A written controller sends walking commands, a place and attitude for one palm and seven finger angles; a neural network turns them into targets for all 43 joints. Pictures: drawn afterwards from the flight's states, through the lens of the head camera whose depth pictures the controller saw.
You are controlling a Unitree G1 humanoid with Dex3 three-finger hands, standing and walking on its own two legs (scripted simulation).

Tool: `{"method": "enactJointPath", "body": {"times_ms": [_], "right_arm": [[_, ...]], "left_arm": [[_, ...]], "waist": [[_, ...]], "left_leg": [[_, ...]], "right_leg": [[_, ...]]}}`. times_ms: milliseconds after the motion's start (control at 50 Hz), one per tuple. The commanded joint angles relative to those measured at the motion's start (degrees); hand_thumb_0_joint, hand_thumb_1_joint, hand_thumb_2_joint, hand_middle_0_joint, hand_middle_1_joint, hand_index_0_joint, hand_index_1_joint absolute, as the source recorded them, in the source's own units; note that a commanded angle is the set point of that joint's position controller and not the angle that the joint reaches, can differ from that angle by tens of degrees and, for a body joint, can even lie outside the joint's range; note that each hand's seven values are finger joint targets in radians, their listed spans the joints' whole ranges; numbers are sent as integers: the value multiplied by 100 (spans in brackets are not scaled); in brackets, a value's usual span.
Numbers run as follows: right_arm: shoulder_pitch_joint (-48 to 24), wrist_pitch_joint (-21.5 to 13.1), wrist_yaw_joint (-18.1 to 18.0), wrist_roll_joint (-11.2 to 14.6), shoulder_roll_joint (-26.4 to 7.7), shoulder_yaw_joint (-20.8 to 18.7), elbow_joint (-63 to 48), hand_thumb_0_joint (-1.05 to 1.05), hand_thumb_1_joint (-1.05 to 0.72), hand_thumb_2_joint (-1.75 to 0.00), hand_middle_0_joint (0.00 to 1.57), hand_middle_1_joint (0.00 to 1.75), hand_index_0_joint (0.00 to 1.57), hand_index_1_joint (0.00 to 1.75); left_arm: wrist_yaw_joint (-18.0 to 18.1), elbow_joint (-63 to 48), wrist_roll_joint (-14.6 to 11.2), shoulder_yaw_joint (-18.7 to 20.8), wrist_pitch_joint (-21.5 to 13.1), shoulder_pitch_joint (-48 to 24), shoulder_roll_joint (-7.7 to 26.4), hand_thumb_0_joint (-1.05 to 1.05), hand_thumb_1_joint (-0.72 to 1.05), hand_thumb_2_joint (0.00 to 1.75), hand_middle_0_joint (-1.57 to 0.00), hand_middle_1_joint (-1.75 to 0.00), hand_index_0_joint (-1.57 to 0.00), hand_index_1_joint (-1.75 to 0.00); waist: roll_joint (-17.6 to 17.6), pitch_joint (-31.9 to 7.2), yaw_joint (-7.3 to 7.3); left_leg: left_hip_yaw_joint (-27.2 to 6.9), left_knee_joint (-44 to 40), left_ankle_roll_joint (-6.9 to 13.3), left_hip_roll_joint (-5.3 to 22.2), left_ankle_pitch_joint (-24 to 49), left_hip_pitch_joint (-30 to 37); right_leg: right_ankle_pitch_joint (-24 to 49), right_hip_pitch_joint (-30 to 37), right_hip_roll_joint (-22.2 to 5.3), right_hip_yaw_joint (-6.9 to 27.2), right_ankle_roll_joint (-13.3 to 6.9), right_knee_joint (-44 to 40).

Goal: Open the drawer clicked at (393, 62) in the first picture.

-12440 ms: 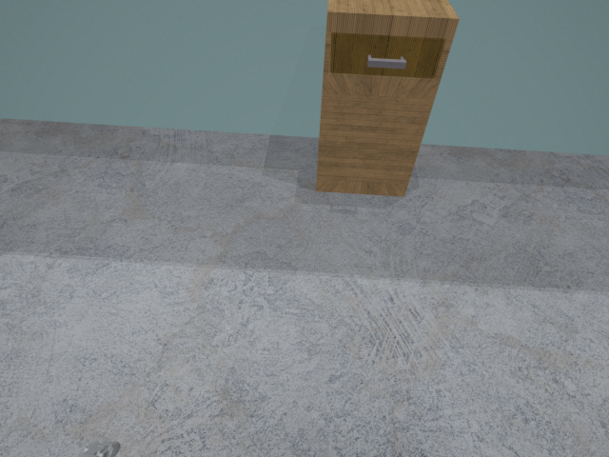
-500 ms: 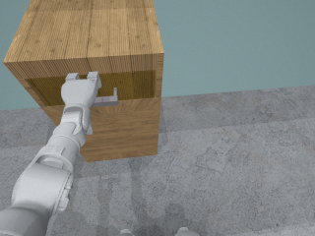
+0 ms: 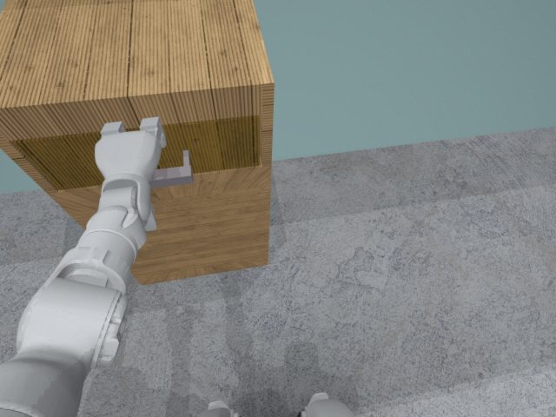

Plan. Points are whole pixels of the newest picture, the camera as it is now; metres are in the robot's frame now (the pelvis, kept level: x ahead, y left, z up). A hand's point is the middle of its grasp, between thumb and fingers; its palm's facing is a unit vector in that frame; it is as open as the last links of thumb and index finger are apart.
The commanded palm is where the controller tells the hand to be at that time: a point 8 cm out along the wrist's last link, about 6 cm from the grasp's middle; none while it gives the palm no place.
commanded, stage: move the hooked fingers above the handle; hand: left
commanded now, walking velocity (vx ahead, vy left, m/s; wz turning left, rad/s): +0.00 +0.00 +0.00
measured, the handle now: (153, 169) +0.55 +0.18 -0.05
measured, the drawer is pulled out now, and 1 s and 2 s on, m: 0.00 0.00 0.00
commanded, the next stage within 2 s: lower the fingers behind the handle in 0.30 s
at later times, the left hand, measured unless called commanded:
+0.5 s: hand (150, 176) +0.49 +0.16 +0.01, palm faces -0.05 -0.03 -1.00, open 13.8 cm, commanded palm +0.47 +0.17 +0.06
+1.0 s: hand (156, 187) +0.49 +0.16 -0.03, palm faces -0.07 -0.03 -1.00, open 13.8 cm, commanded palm +0.48 +0.16 +0.02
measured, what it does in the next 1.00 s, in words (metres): stands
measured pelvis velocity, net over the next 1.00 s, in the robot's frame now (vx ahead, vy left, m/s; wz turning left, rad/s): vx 0.00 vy -0.01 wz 0.01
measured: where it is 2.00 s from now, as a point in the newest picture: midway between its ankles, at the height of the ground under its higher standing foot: outside the picture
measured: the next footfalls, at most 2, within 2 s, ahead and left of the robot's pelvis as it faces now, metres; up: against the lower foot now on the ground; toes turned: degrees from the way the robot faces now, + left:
none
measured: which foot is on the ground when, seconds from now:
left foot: down 0.00-1.00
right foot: down 0.00-1.00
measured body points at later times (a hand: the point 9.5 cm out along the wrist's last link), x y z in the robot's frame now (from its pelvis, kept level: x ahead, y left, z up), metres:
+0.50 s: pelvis +0.01 -0.01 +0.00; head +0.11 -0.01 +0.44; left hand +0.49 +0.16 +0.06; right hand +0.02 -0.28 -0.13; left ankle -0.01 +0.09 -0.69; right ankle -0.02 -0.12 -0.69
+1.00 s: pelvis +0.00 -0.01 -0.02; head +0.12 -0.01 +0.42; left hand +0.49 +0.16 +0.02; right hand -0.02 -0.28 -0.14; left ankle -0.01 +0.09 -0.69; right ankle -0.02 -0.12 -0.69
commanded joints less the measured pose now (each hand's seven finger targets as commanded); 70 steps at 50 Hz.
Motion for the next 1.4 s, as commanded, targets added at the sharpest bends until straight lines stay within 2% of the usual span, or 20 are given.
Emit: {"method": "enactJointPath", "body": {"times_ms": [0,100,120,180,240,280,320,480,540,620,660,680,720,800,860,900,960,1100,1180,1380], "right_arm": [[730,-85,-72,15,-1003,-370,-247,0,-90,-90,20,30,20,30],[595,-53,-44,3,-965,-368,-248,0,-90,-90,20,30,20,30],[590,-50,-47,6,-977,-361,-240,0,-90,-90,20,30,20,30],[542,-24,-49,5,-956,-362,-289,0,-90,-90,20,30,20,30],[484,-3,-73,26,-940,-335,-313,0,-90,-90,20,30,20,30],[485,-5,-104,38,-959,-327,-359,0,-90,-90,20,30,20,30],[452,-12,-100,37,-911,-329,-370,0,-90,-90,20,30,20,30],[471,-21,-151,32,-934,-286,-374,0,-90,-90,20,30,20,30],[461,-63,-147,34,-899,-295,-362,0,-90,-90,20,30,20,30],[545,-109,-151,2,-921,-323,-316,0,-90,-90,20,30,20,30],[598,-141,-145,-18,-919,-340,-257,0,-90,-90,20,30,20,30],[608,-140,-141,-25,-924,-333,-241,0,-90,-90,20,30,20,30],[611,-156,-128,-28,-919,-330,-217,0,-90,-90,20,30,20,30],[654,-165,-83,-61,-930,-359,-187,0,-90,-90,20,30,20,30],[684,-142,-78,-58,-965,-336,-172,0,-90,-90,20,30,20,30],[669,-137,-86,-53,-968,-313,-190,0,-90,-90,20,30,20,30],[675,-150,-73,-55,-944,-330,-195,0,-90,-90,20,30,20,30],[635,-191,-89,-74,-964,-319,-148,0,-90,-90,20,30,20,30],[623,-215,-80,-99,-954,-325,-146,0,-90,-90,20,30,20,30],[640,-221,-42,-132,-965,-337,-100,0,-90,-90,20,30,20,30]], "left_arm": [[268,-1198,2,184,-163,-2533,1014,0,-50,30,-30,-120,-30,-120],[393,-1129,62,-25,-97,-2546,715,0,-50,30,-30,-120,-30,-120],[419,-1116,72,65,-64,-2614,855,0,-50,30,-30,-120,-30,-120],[411,-1209,38,5,-17,-2671,763,0,-50,30,-30,-120,-30,-120],[374,-1004,16,-51,82,-2668,701,0,-50,30,-30,-120,-30,-120],[358,-1150,40,145,57,-2644,1000,0,-50,30,-30,-120,-30,-120],[325,-1126,20,-123,59,-2611,630,0,-50,30,-30,-120,-30,-120],[317,-836,59,258,0,-2243,1107,0,-50,30,-30,-120,-30,-120],[306,-896,88,10,-54,-2460,829,0,-50,30,-30,-120,-30,-120],[372,-969,104,243,-191,-2412,1098,0,-50,30,-30,-120,-30,-120],[434,-1078,125,198,-253,-2655,1053,0,-50,30,-30,-120,-30,-120],[473,-1025,153,298,-244,-2555,1162,0,-50,30,-30,-120,-30,-120],[540,-880,169,182,-171,-2608,1019,0,-50,30,-30,-120,-30,-120],[617,-1021,180,242,-106,-2702,1039,0,-50,30,-30,-120,-30,-120],[589,-783,111,320,-5,-2555,1131,0,-50,30,-30,-120,-30,-120],[562,-834,144,379,18,-2492,1263,0,-50,30,-30,-120,-30,-120],[533,-826,148,222,-30,-2368,979,0,-50,30,-30,-120,-30,-120],[648,-792,194,267,-141,-2498,1054,0,-50,30,-30,-120,-30,-120],[747,-842,249,292,-143,-2507,1070,0,-50,30,-30,-120,-30,-120],[776,-737,231,187,-68,-2583,851,0,-50,30,-30,-120,-30,-120]], "waist": [[79,-2452,-27],[189,-2289,-65],[104,-2271,-81],[204,-2478,-55],[-31,-2271,-124],[32,-2532,-26],[90,-2386,-89],[-186,-2352,19],[-140,-2263,-109],[-72,-2547,-76],[30,-2649,-151],[91,-2702,-88],[38,-2552,-175],[303,-2975,-140],[25,-2918,-166],[115,-2889,-94],[170,-2835,-119],[27,-2526,-213],[306,-2803,-165],[351,-2954,-249]], "left_leg": [[-398,-348,-5,-73,2741,2356],[-382,-335,-32,-90,2753,2378],[-388,-340,-26,-88,2723,2343],[-355,-317,-27,-110,2886,2468],[-326,-336,0,-143,2687,2241],[-300,-324,6,-169,2715,2246],[-280,-329,7,-168,2694,2285],[-171,-251,43,-224,2509,1709],[-201,-177,40,-217,2432,1626],[-206,-13,51,-212,2457,1592],[-249,74,52,-192,2451,1608],[-244,108,45,-202,2470,1557],[-241,158,47,-201,2400,1409],[-306,268,12,-153,2659,1705],[-271,307,41,-177,2543,1443],[-249,295,37,-185,2516,1338],[-302,330,25,-155,2562,1457],[-331,428,36,-119,2152,1177],[-380,546,7,-121,2303,1295],[-517,779,-30,-49,2413,1383]], "right_leg": [[1995,790,250,-63,-146,-438],[1960,638,244,-91,-156,-431],[1975,685,238,-81,-154,-429],[2163,806,231,-60,-152,-409],[2167,887,217,-44,-139,-452],[2304,1085,200,7,-133,-414],[2279,995,205,-9,-130,-462],[2558,1316,162,86,-108,-368],[2476,1112,154,76,-113,-313],[2466,1036,163,104,-100,-186],[2390,840,167,89,-102,-110],[2391,846,171,90,-112,-66],[2336,709,178,64,-108,-34],[2327,545,200,18,-124,97],[2443,710,196,53,-93,89],[2500,764,188,63,-103,123],[2350,538,206,15,-116,143],[1887,150,200,-2,-109,230],[1883,-19,200,-24,-138,378],[1684,-471,219,-96,-144,586]]}}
